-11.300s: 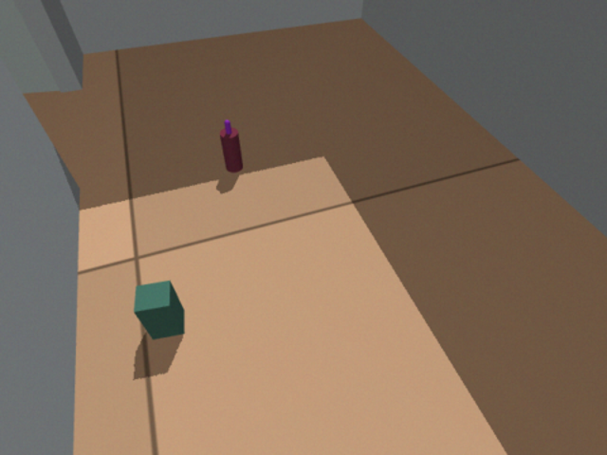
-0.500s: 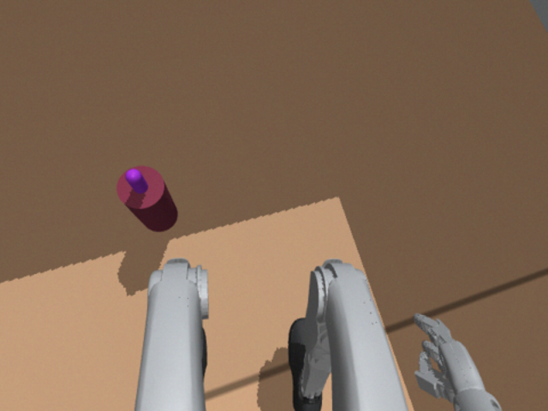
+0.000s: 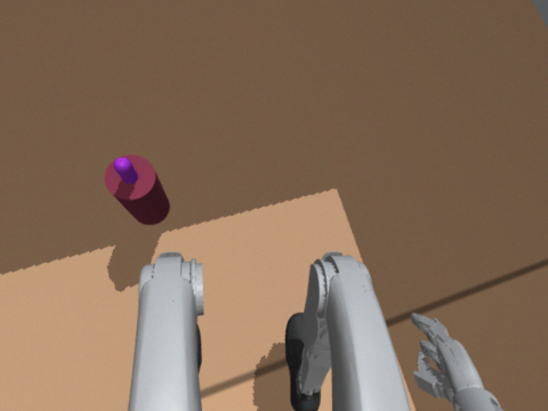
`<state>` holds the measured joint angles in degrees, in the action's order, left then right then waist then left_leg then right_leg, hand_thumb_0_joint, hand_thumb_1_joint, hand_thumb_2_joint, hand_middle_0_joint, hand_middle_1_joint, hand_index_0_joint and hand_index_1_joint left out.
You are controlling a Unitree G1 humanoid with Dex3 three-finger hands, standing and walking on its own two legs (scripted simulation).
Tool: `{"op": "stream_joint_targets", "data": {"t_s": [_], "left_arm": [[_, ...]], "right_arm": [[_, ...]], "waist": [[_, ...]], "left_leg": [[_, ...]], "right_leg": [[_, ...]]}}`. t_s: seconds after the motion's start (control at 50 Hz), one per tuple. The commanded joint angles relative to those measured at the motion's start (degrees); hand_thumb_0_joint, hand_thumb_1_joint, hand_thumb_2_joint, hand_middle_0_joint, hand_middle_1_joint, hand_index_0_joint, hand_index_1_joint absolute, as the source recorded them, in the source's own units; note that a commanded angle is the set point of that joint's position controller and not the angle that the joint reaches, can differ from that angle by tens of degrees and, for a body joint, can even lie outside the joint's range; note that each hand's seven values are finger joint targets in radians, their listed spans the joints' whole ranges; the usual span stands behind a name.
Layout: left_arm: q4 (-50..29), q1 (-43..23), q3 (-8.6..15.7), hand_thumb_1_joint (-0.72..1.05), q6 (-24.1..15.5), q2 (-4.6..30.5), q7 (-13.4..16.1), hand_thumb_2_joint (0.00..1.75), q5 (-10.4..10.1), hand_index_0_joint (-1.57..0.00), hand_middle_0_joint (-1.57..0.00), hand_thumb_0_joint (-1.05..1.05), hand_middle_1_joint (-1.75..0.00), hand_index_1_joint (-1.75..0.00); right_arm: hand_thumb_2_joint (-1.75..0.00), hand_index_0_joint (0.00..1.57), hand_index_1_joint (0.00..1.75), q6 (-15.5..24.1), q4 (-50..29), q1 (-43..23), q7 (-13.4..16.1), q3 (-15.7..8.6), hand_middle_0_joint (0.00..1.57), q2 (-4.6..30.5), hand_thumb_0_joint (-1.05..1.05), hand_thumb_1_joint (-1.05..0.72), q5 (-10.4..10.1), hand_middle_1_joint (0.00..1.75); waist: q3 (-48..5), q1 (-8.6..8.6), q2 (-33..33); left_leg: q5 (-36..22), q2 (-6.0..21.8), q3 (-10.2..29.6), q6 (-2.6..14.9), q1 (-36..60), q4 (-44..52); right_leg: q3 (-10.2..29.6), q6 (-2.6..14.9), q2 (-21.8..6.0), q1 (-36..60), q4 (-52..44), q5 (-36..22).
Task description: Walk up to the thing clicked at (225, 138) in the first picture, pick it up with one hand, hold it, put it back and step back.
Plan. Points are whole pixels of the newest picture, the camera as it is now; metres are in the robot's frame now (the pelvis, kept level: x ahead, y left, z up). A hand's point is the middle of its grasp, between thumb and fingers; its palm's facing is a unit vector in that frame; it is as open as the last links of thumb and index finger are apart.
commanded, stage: approach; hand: left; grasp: from the side
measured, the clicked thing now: (138, 189) +0.46 +0.24 -0.27
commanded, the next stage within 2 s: close in in 0.48 s
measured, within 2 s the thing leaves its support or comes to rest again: neither
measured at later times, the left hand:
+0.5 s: hand (47, 211) +0.39 +0.36 -0.21, palm faces +0.18 -0.98 +0.02, open 17.7 cm
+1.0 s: hand (110, 213) +0.41 +0.28 -0.26, palm faces +0.20 -0.98 -0.01, open 17.7 cm
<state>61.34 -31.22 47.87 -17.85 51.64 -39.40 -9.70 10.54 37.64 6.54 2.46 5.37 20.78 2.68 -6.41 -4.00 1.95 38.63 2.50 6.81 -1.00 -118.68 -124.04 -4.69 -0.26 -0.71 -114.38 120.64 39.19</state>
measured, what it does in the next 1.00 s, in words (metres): lowers itself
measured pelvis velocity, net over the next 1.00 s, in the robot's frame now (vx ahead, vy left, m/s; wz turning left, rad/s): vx -0.02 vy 0.01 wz -0.14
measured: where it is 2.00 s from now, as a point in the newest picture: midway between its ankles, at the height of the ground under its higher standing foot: (245, 384)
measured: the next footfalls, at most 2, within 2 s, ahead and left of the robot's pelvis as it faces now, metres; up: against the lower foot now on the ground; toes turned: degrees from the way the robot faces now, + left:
none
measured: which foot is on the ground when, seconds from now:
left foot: down 0.00-1.00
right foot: down 0.00-1.00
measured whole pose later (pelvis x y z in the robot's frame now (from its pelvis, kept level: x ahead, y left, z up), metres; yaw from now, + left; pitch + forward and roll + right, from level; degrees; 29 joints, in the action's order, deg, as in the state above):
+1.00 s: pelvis -0.02 +0.01 -0.12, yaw -8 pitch +14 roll -13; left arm 74.0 -31.8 36.2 -55.8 42.3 -15.0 -8.0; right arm 3.4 35.6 -5.7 -7.0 21.2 21.8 16.9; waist 13.0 -11.3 12.0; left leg 38.5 2.0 17.6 -0.8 -128.2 -150.3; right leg -11.5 -2.9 2.9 -120.4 139.4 35.3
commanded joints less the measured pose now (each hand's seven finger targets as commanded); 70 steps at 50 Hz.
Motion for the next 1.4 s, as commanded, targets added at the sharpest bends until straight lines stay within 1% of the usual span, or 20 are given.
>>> {"op": "stream_joint_targets", "data": {"t_s": [0.0, 0.16, 0.26, 0.38, 0.4, 0.44, 0.5, 0.56, 0.6, 0.66, 0.68, 0.7, 0.76, 0.84, 0.9, 1.0, 1.12, 1.18, 1.3, 1.38], "left_arm": [[-5.8, -8.9, 3.0, -0.61, -5.6, 18.5, -0.9, 0.00, -4.0, -0.06, -0.08, 0.00, -0.03, -0.05], [3.5, -12.6, -0.7, -0.61, -17.2, 11.7, -2.5, 0.00, -7.8, -0.06, -0.08, 0.00, -0.04, -0.06], [1.6, -12.0, 4.0, -0.60, -24.0, 19.6, -1.0, 0.00, -8.1, -0.07, -0.09, 0.00, -0.04, -0.05], [-2.9, -13.3, 5.3, -0.61, -29.6, 23.5, 0.9, 0.02, -6.4, -0.06, -0.08, 0.00, -0.06, -0.08], [-4.1, -13.0, 4.5, -0.61, -30.0, 23.1, 1.1, 0.02, -6.0, -0.06, -0.09, 0.00, -0.06, -0.08], [-1.7, -11.4, -0.3, -0.61, -30.0, 16.0, 1.2, 0.02, -5.4, -0.07, -0.09, 0.00, -0.08, -0.10], [-3.7, -13.0, -1.0, -0.61, -31.3, 15.7, 2.9, 0.02, -4.7, -0.07, -0.09, 0.00, -0.08, -0.10], [2.0, -15.3, -10.1, -0.61, -32.4, 2.5, 4.2, 0.02, -5.9, -0.07, -0.09, 0.00, -0.09, -0.10], [5.1, -14.8, -10.3, -0.61, -33.3, 3.1, 6.1, 0.00, -6.0, -0.08, -0.08, 0.00, -0.07, -0.08], [8.6, -10.5, -6.7, -0.61, -35.0, 7.6, 10.6, 0.00, -4.9, -0.08, -0.08, 0.00, -0.08, -0.08], [7.4, -12.2, -7.7, -0.61, -36.1, 7.3, 12.2, 0.00, -4.4, -0.08, -0.08, 0.00, -0.08, -0.08], [8.3, -9.7, -4.9, -0.61, -36.7, 8.6, 14.0, 0.00, -4.0, -0.08, -0.08, 0.00, -0.09, -0.09], [5.4, -10.1, -3.4, -0.61, -39.1, 9.9, 19.1, 0.02, -1.7, -0.07, -0.07, 0.00, -0.09, -0.09], [3.4, -11.0, -6.7, -0.61, -41.4, 6.4, 23.6, 0.02, 0.8, -0.07, -0.07, 0.00, -0.08, -0.07], [2.0, -13.1, -9.9, -0.60, -42.3, 4.5, 24.7, 0.00, 1.7, -0.07, -0.06, 0.00, -0.07, -0.06], [4.9, -13.6, -16.0, -0.61, -43.2, 0.3, 24.7, 0.00, 0.3, -0.07, -0.06, 0.00, -0.06, -0.05], [9.5, -11.8, -14.5, -0.61, -44.6, 0.7, 26.9, 0.03, -1.6, -0.06, -0.05, 0.00, -0.07, -0.06], [9.7, -10.3, -13.1, -0.61, -45.9, 2.5, 28.2, 0.05, -0.5, -0.06, -0.05, 0.00, -0.08, -0.07], [6.7, -11.7, -12.3, -0.53, -47.6, 3.9, 30.1, 0.08, 1.5, -0.06, -0.08, 0.00, -0.04, -0.05], [7.0, -13.3, -15.1, -0.44, -47.4, 1.8, 30.6, 0.13, 1.2, -0.14, -0.16, 0.00, -0.12, -0.13]], "right_arm": [[-0.91, 0.20, 0.30, 1.9, -2.2, 6.3, 0.8, -4.5, 0.20, 12.6, 0.00, -0.91, -0.4, 0.30], [-0.90, 0.20, 0.30, 3.2, -1.5, 4.4, -0.7, -1.8, 0.20, 13.4, 0.00, -0.91, 2.0, 0.30], [-0.90, 0.20, 0.30, 2.6, -2.0, 1.5, -1.8, 0.3, 0.20, 15.0, 0.00, -0.91, 4.2, 0.30], [-0.91, 0.20, 0.30, -0.6, -1.7, -2.4, -2.5, 3.2, 0.20, 17.3, 0.00, -0.93, 7.2, 0.30], [-0.91, 0.20, 0.30, -1.1, -1.5, -2.7, -2.6, 3.6, 0.20, 17.4, 0.00, -0.94, 7.7, 0.30], [-0.91, 0.20, 0.30, -1.9, -1.3, -3.7, -2.9, 4.2, 0.20, 17.6, 0.00, -0.94, 8.5, 0.30], [-0.91, 0.20, 0.30, -2.7, -1.1, -4.3, -3.2, 4.7, 0.20, 18.6, 0.00, -0.94, 9.5, 0.30], [-0.91, 0.20, 0.30, -3.0, -2.3, -5.8, -4.0, 6.2, 0.20, 17.9, 0.00, -0.95, 10.2, 0.30], [-0.91, 0.20, 0.30, -3.3, -2.2, -6.2, -4.3, 6.9, 0.20, 17.9, 0.00, -0.95, 10.3, 0.30], [-0.91, 0.20, 0.30, -4.4, -2.4, -6.7, -5.0, 7.7, 0.20, 18.4, 0.00, -0.95, 11.2, 0.30], [-0.91, 0.20, 0.30, -4.8, -3.1, -8.0, -5.5, 8.4, 0.20, 18.1, 0.00, -0.94, 11.5, 0.30], [-0.91, 0.20, 0.30, -5.3, -2.9, -7.7, -5.8, 8.3, 0.20, 18.7, 0.00, -0.94, 11.8, 0.30], [-0.91, 0.20, 0.30, -6.0, -4.3, -10.0, -6.7, 8.9, 0.20, 18.8, 0.00, -0.94, 12.5, 0.30], [-0.91, 0.20, 0.30, -6.5, -5.2, -11.7, -7.7, 9.2, 0.20, 18.7, 0.00, -0.94, 13.2, 0.30], [-0.91, 0.20, 0.30, -6.8, -4.2, -10.7, -7.9, 8.8, 0.20, 19.6, 0.00, -0.95, 13.7, 0.30], [-0.91, 0.20, 0.30, -7.4, -4.1, -10.9, -8.4, 9.6, 0.20, 20.1, 0.00, -0.95, 14.3, 0.30], [-0.91, 0.20, 0.30, -7.9, -4.9, -11.5, -8.9, 11.1, 0.20, 20.0, 0.00, -0.93, 14.5, 0.30], [-0.90, 0.20, 0.30, -8.6, -5.2, -12.0, -9.0, 11.7, 0.20, 20.2, 0.00, -0.93, 15.0, 0.30], [-0.91, 0.20, 0.30, -9.8, -5.4, -12.7, -9.3, 12.1, 0.20, 20.4, 0.00, -0.92, 16.1, 0.30], [-0.90, 0.20, 0.30, -9.7, -5.1, -12.4, -9.4, 12.4, 0.20, 20.5, 0.00, -0.91, 16.3, 0.30]], "waist": [[-27.6, 0.71, -11.3], [-25.8, -2.72, -7.1], [-30.7, 0.50, -12.7], [-30.3, 0.06, -23.4], [-30.6, -0.66, -25.1], [-28.5, -3.21, -25.7], [-28.8, -4.77, -27.5], [-24.3, -9.86, -20.5], [-21.3, -9.55, -16.2], [-20.1, -7.07, -13.8], [-18.5, -7.27, -14.5], [-18.5, -6.42, -14.7], [-16.8, -5.62, -17.4], [-14.7, -7.97, -18.9], [-15.0, -10.80, -19.7], [-12.5, -13.49, -16.1], [-12.6, -11.52, -13.2], [-12.3, -10.43, -15.7], [-12.6, -11.69, -20.1], [-13.1, -13.64, -17.9]], "left_leg": [[-5.8, -0.5, -1.6, 2.41, 22.8, 14.0], [-5.0, -0.2, -1.9, 2.17, 17.0, 5.7], [-7.8, 0.4, -1.9, 1.26, 19.2, 1.6], [-11.2, 1.6, 0.5, -0.26, 25.4, 0.6], [-11.7, 1.7, 0.8, -0.43, 26.5, 0.3], [-12.0, 2.0, 1.9, -0.72, 27.2, -0.4], [-17.3, 2.2, 3.0, -1.29, 29.7, -2.9], [-14.4, 2.0, 4.1, -0.73, 24.3, -5.7], [-9.6, 1.6, 3.9, -0.09, 18.9, -6.9], [-8.2, 1.4, 3.3, 0.33, 15.2, -8.8], [-6.2, 1.2, 3.3, 0.43, 13.3, -8.7], [-6.7, 1.3, 3.5, 0.28, 13.9, -8.4], [-5.3, 1.5, 3.7, -0.21, 14.1, -7.1], [-2.0, 1.5, 3.9, -0.16, 12.4, -7.0], [-2.0, 1.6, 4.8, -0.28, 14.0, -7.1], [1.0, 1.3, 6.0, 0.20, 11.5, -7.7], [-0.3, 0.9, 6.0, 0.41, 10.1, -9.0], [-3.5, 1.2, 6.6, -0.40, 12.4, -8.1], [-4.8, 1.5, 6.6, -0.89, 14.1, -8.1], [-4.2, 1.4, 6.4, -0.24, 12.8, -9.4]], "right_leg": [[-1.5, 2.68, 1.8, 9.8, -9.8, -5.6], [-2.8, 2.12, 2.6, 9.0, -5.6, -5.1], [-3.5, 2.28, 3.1, 10.1, -0.8, -6.8], [-6.0, 2.67, 3.4, 7.0, 4.8, -9.4], [-6.3, 2.70, 3.5, 6.9, 5.0, -9.7], [-7.2, 2.66, 3.5, 4.8, 5.9, -9.8], [-8.3, 2.52, 3.5, 4.0, 7.9, -13.3], [-9.7, 1.95, 3.7, 5.0, 7.2, -13.9], [-10.1, 1.44, 4.0, 6.1, 6.5, -11.7], [-10.2, 1.08, 4.4, 8.7, 6.7, -11.4], [-10.3, 1.06, 4.5, 8.6, 6.6, -9.8], [-10.7, 1.10, 4.7, 9.1, 7.1, -10.3], [-11.1, 1.29, 5.0, 8.4, 7.7, -9.1], [-11.5, 1.09, 5.1, 8.2, 7.4, -8.0], [-12.2, 0.96, 5.0, 7.3, 8.0, -8.9], [-13.0, 0.79, 5.2, 6.0, 7.7, -7.5], [-13.1, 0.73, 5.7, 8.3, 7.7, -8.3], [-13.2, 1.01, 5.5, 8.7, 9.0, -10.5], [-13.4, 1.16, 5.6, 9.4, 9.7, -12.0], [-13.2, 0.84, 5.7, 10.4, 8.7, -12.7]]}}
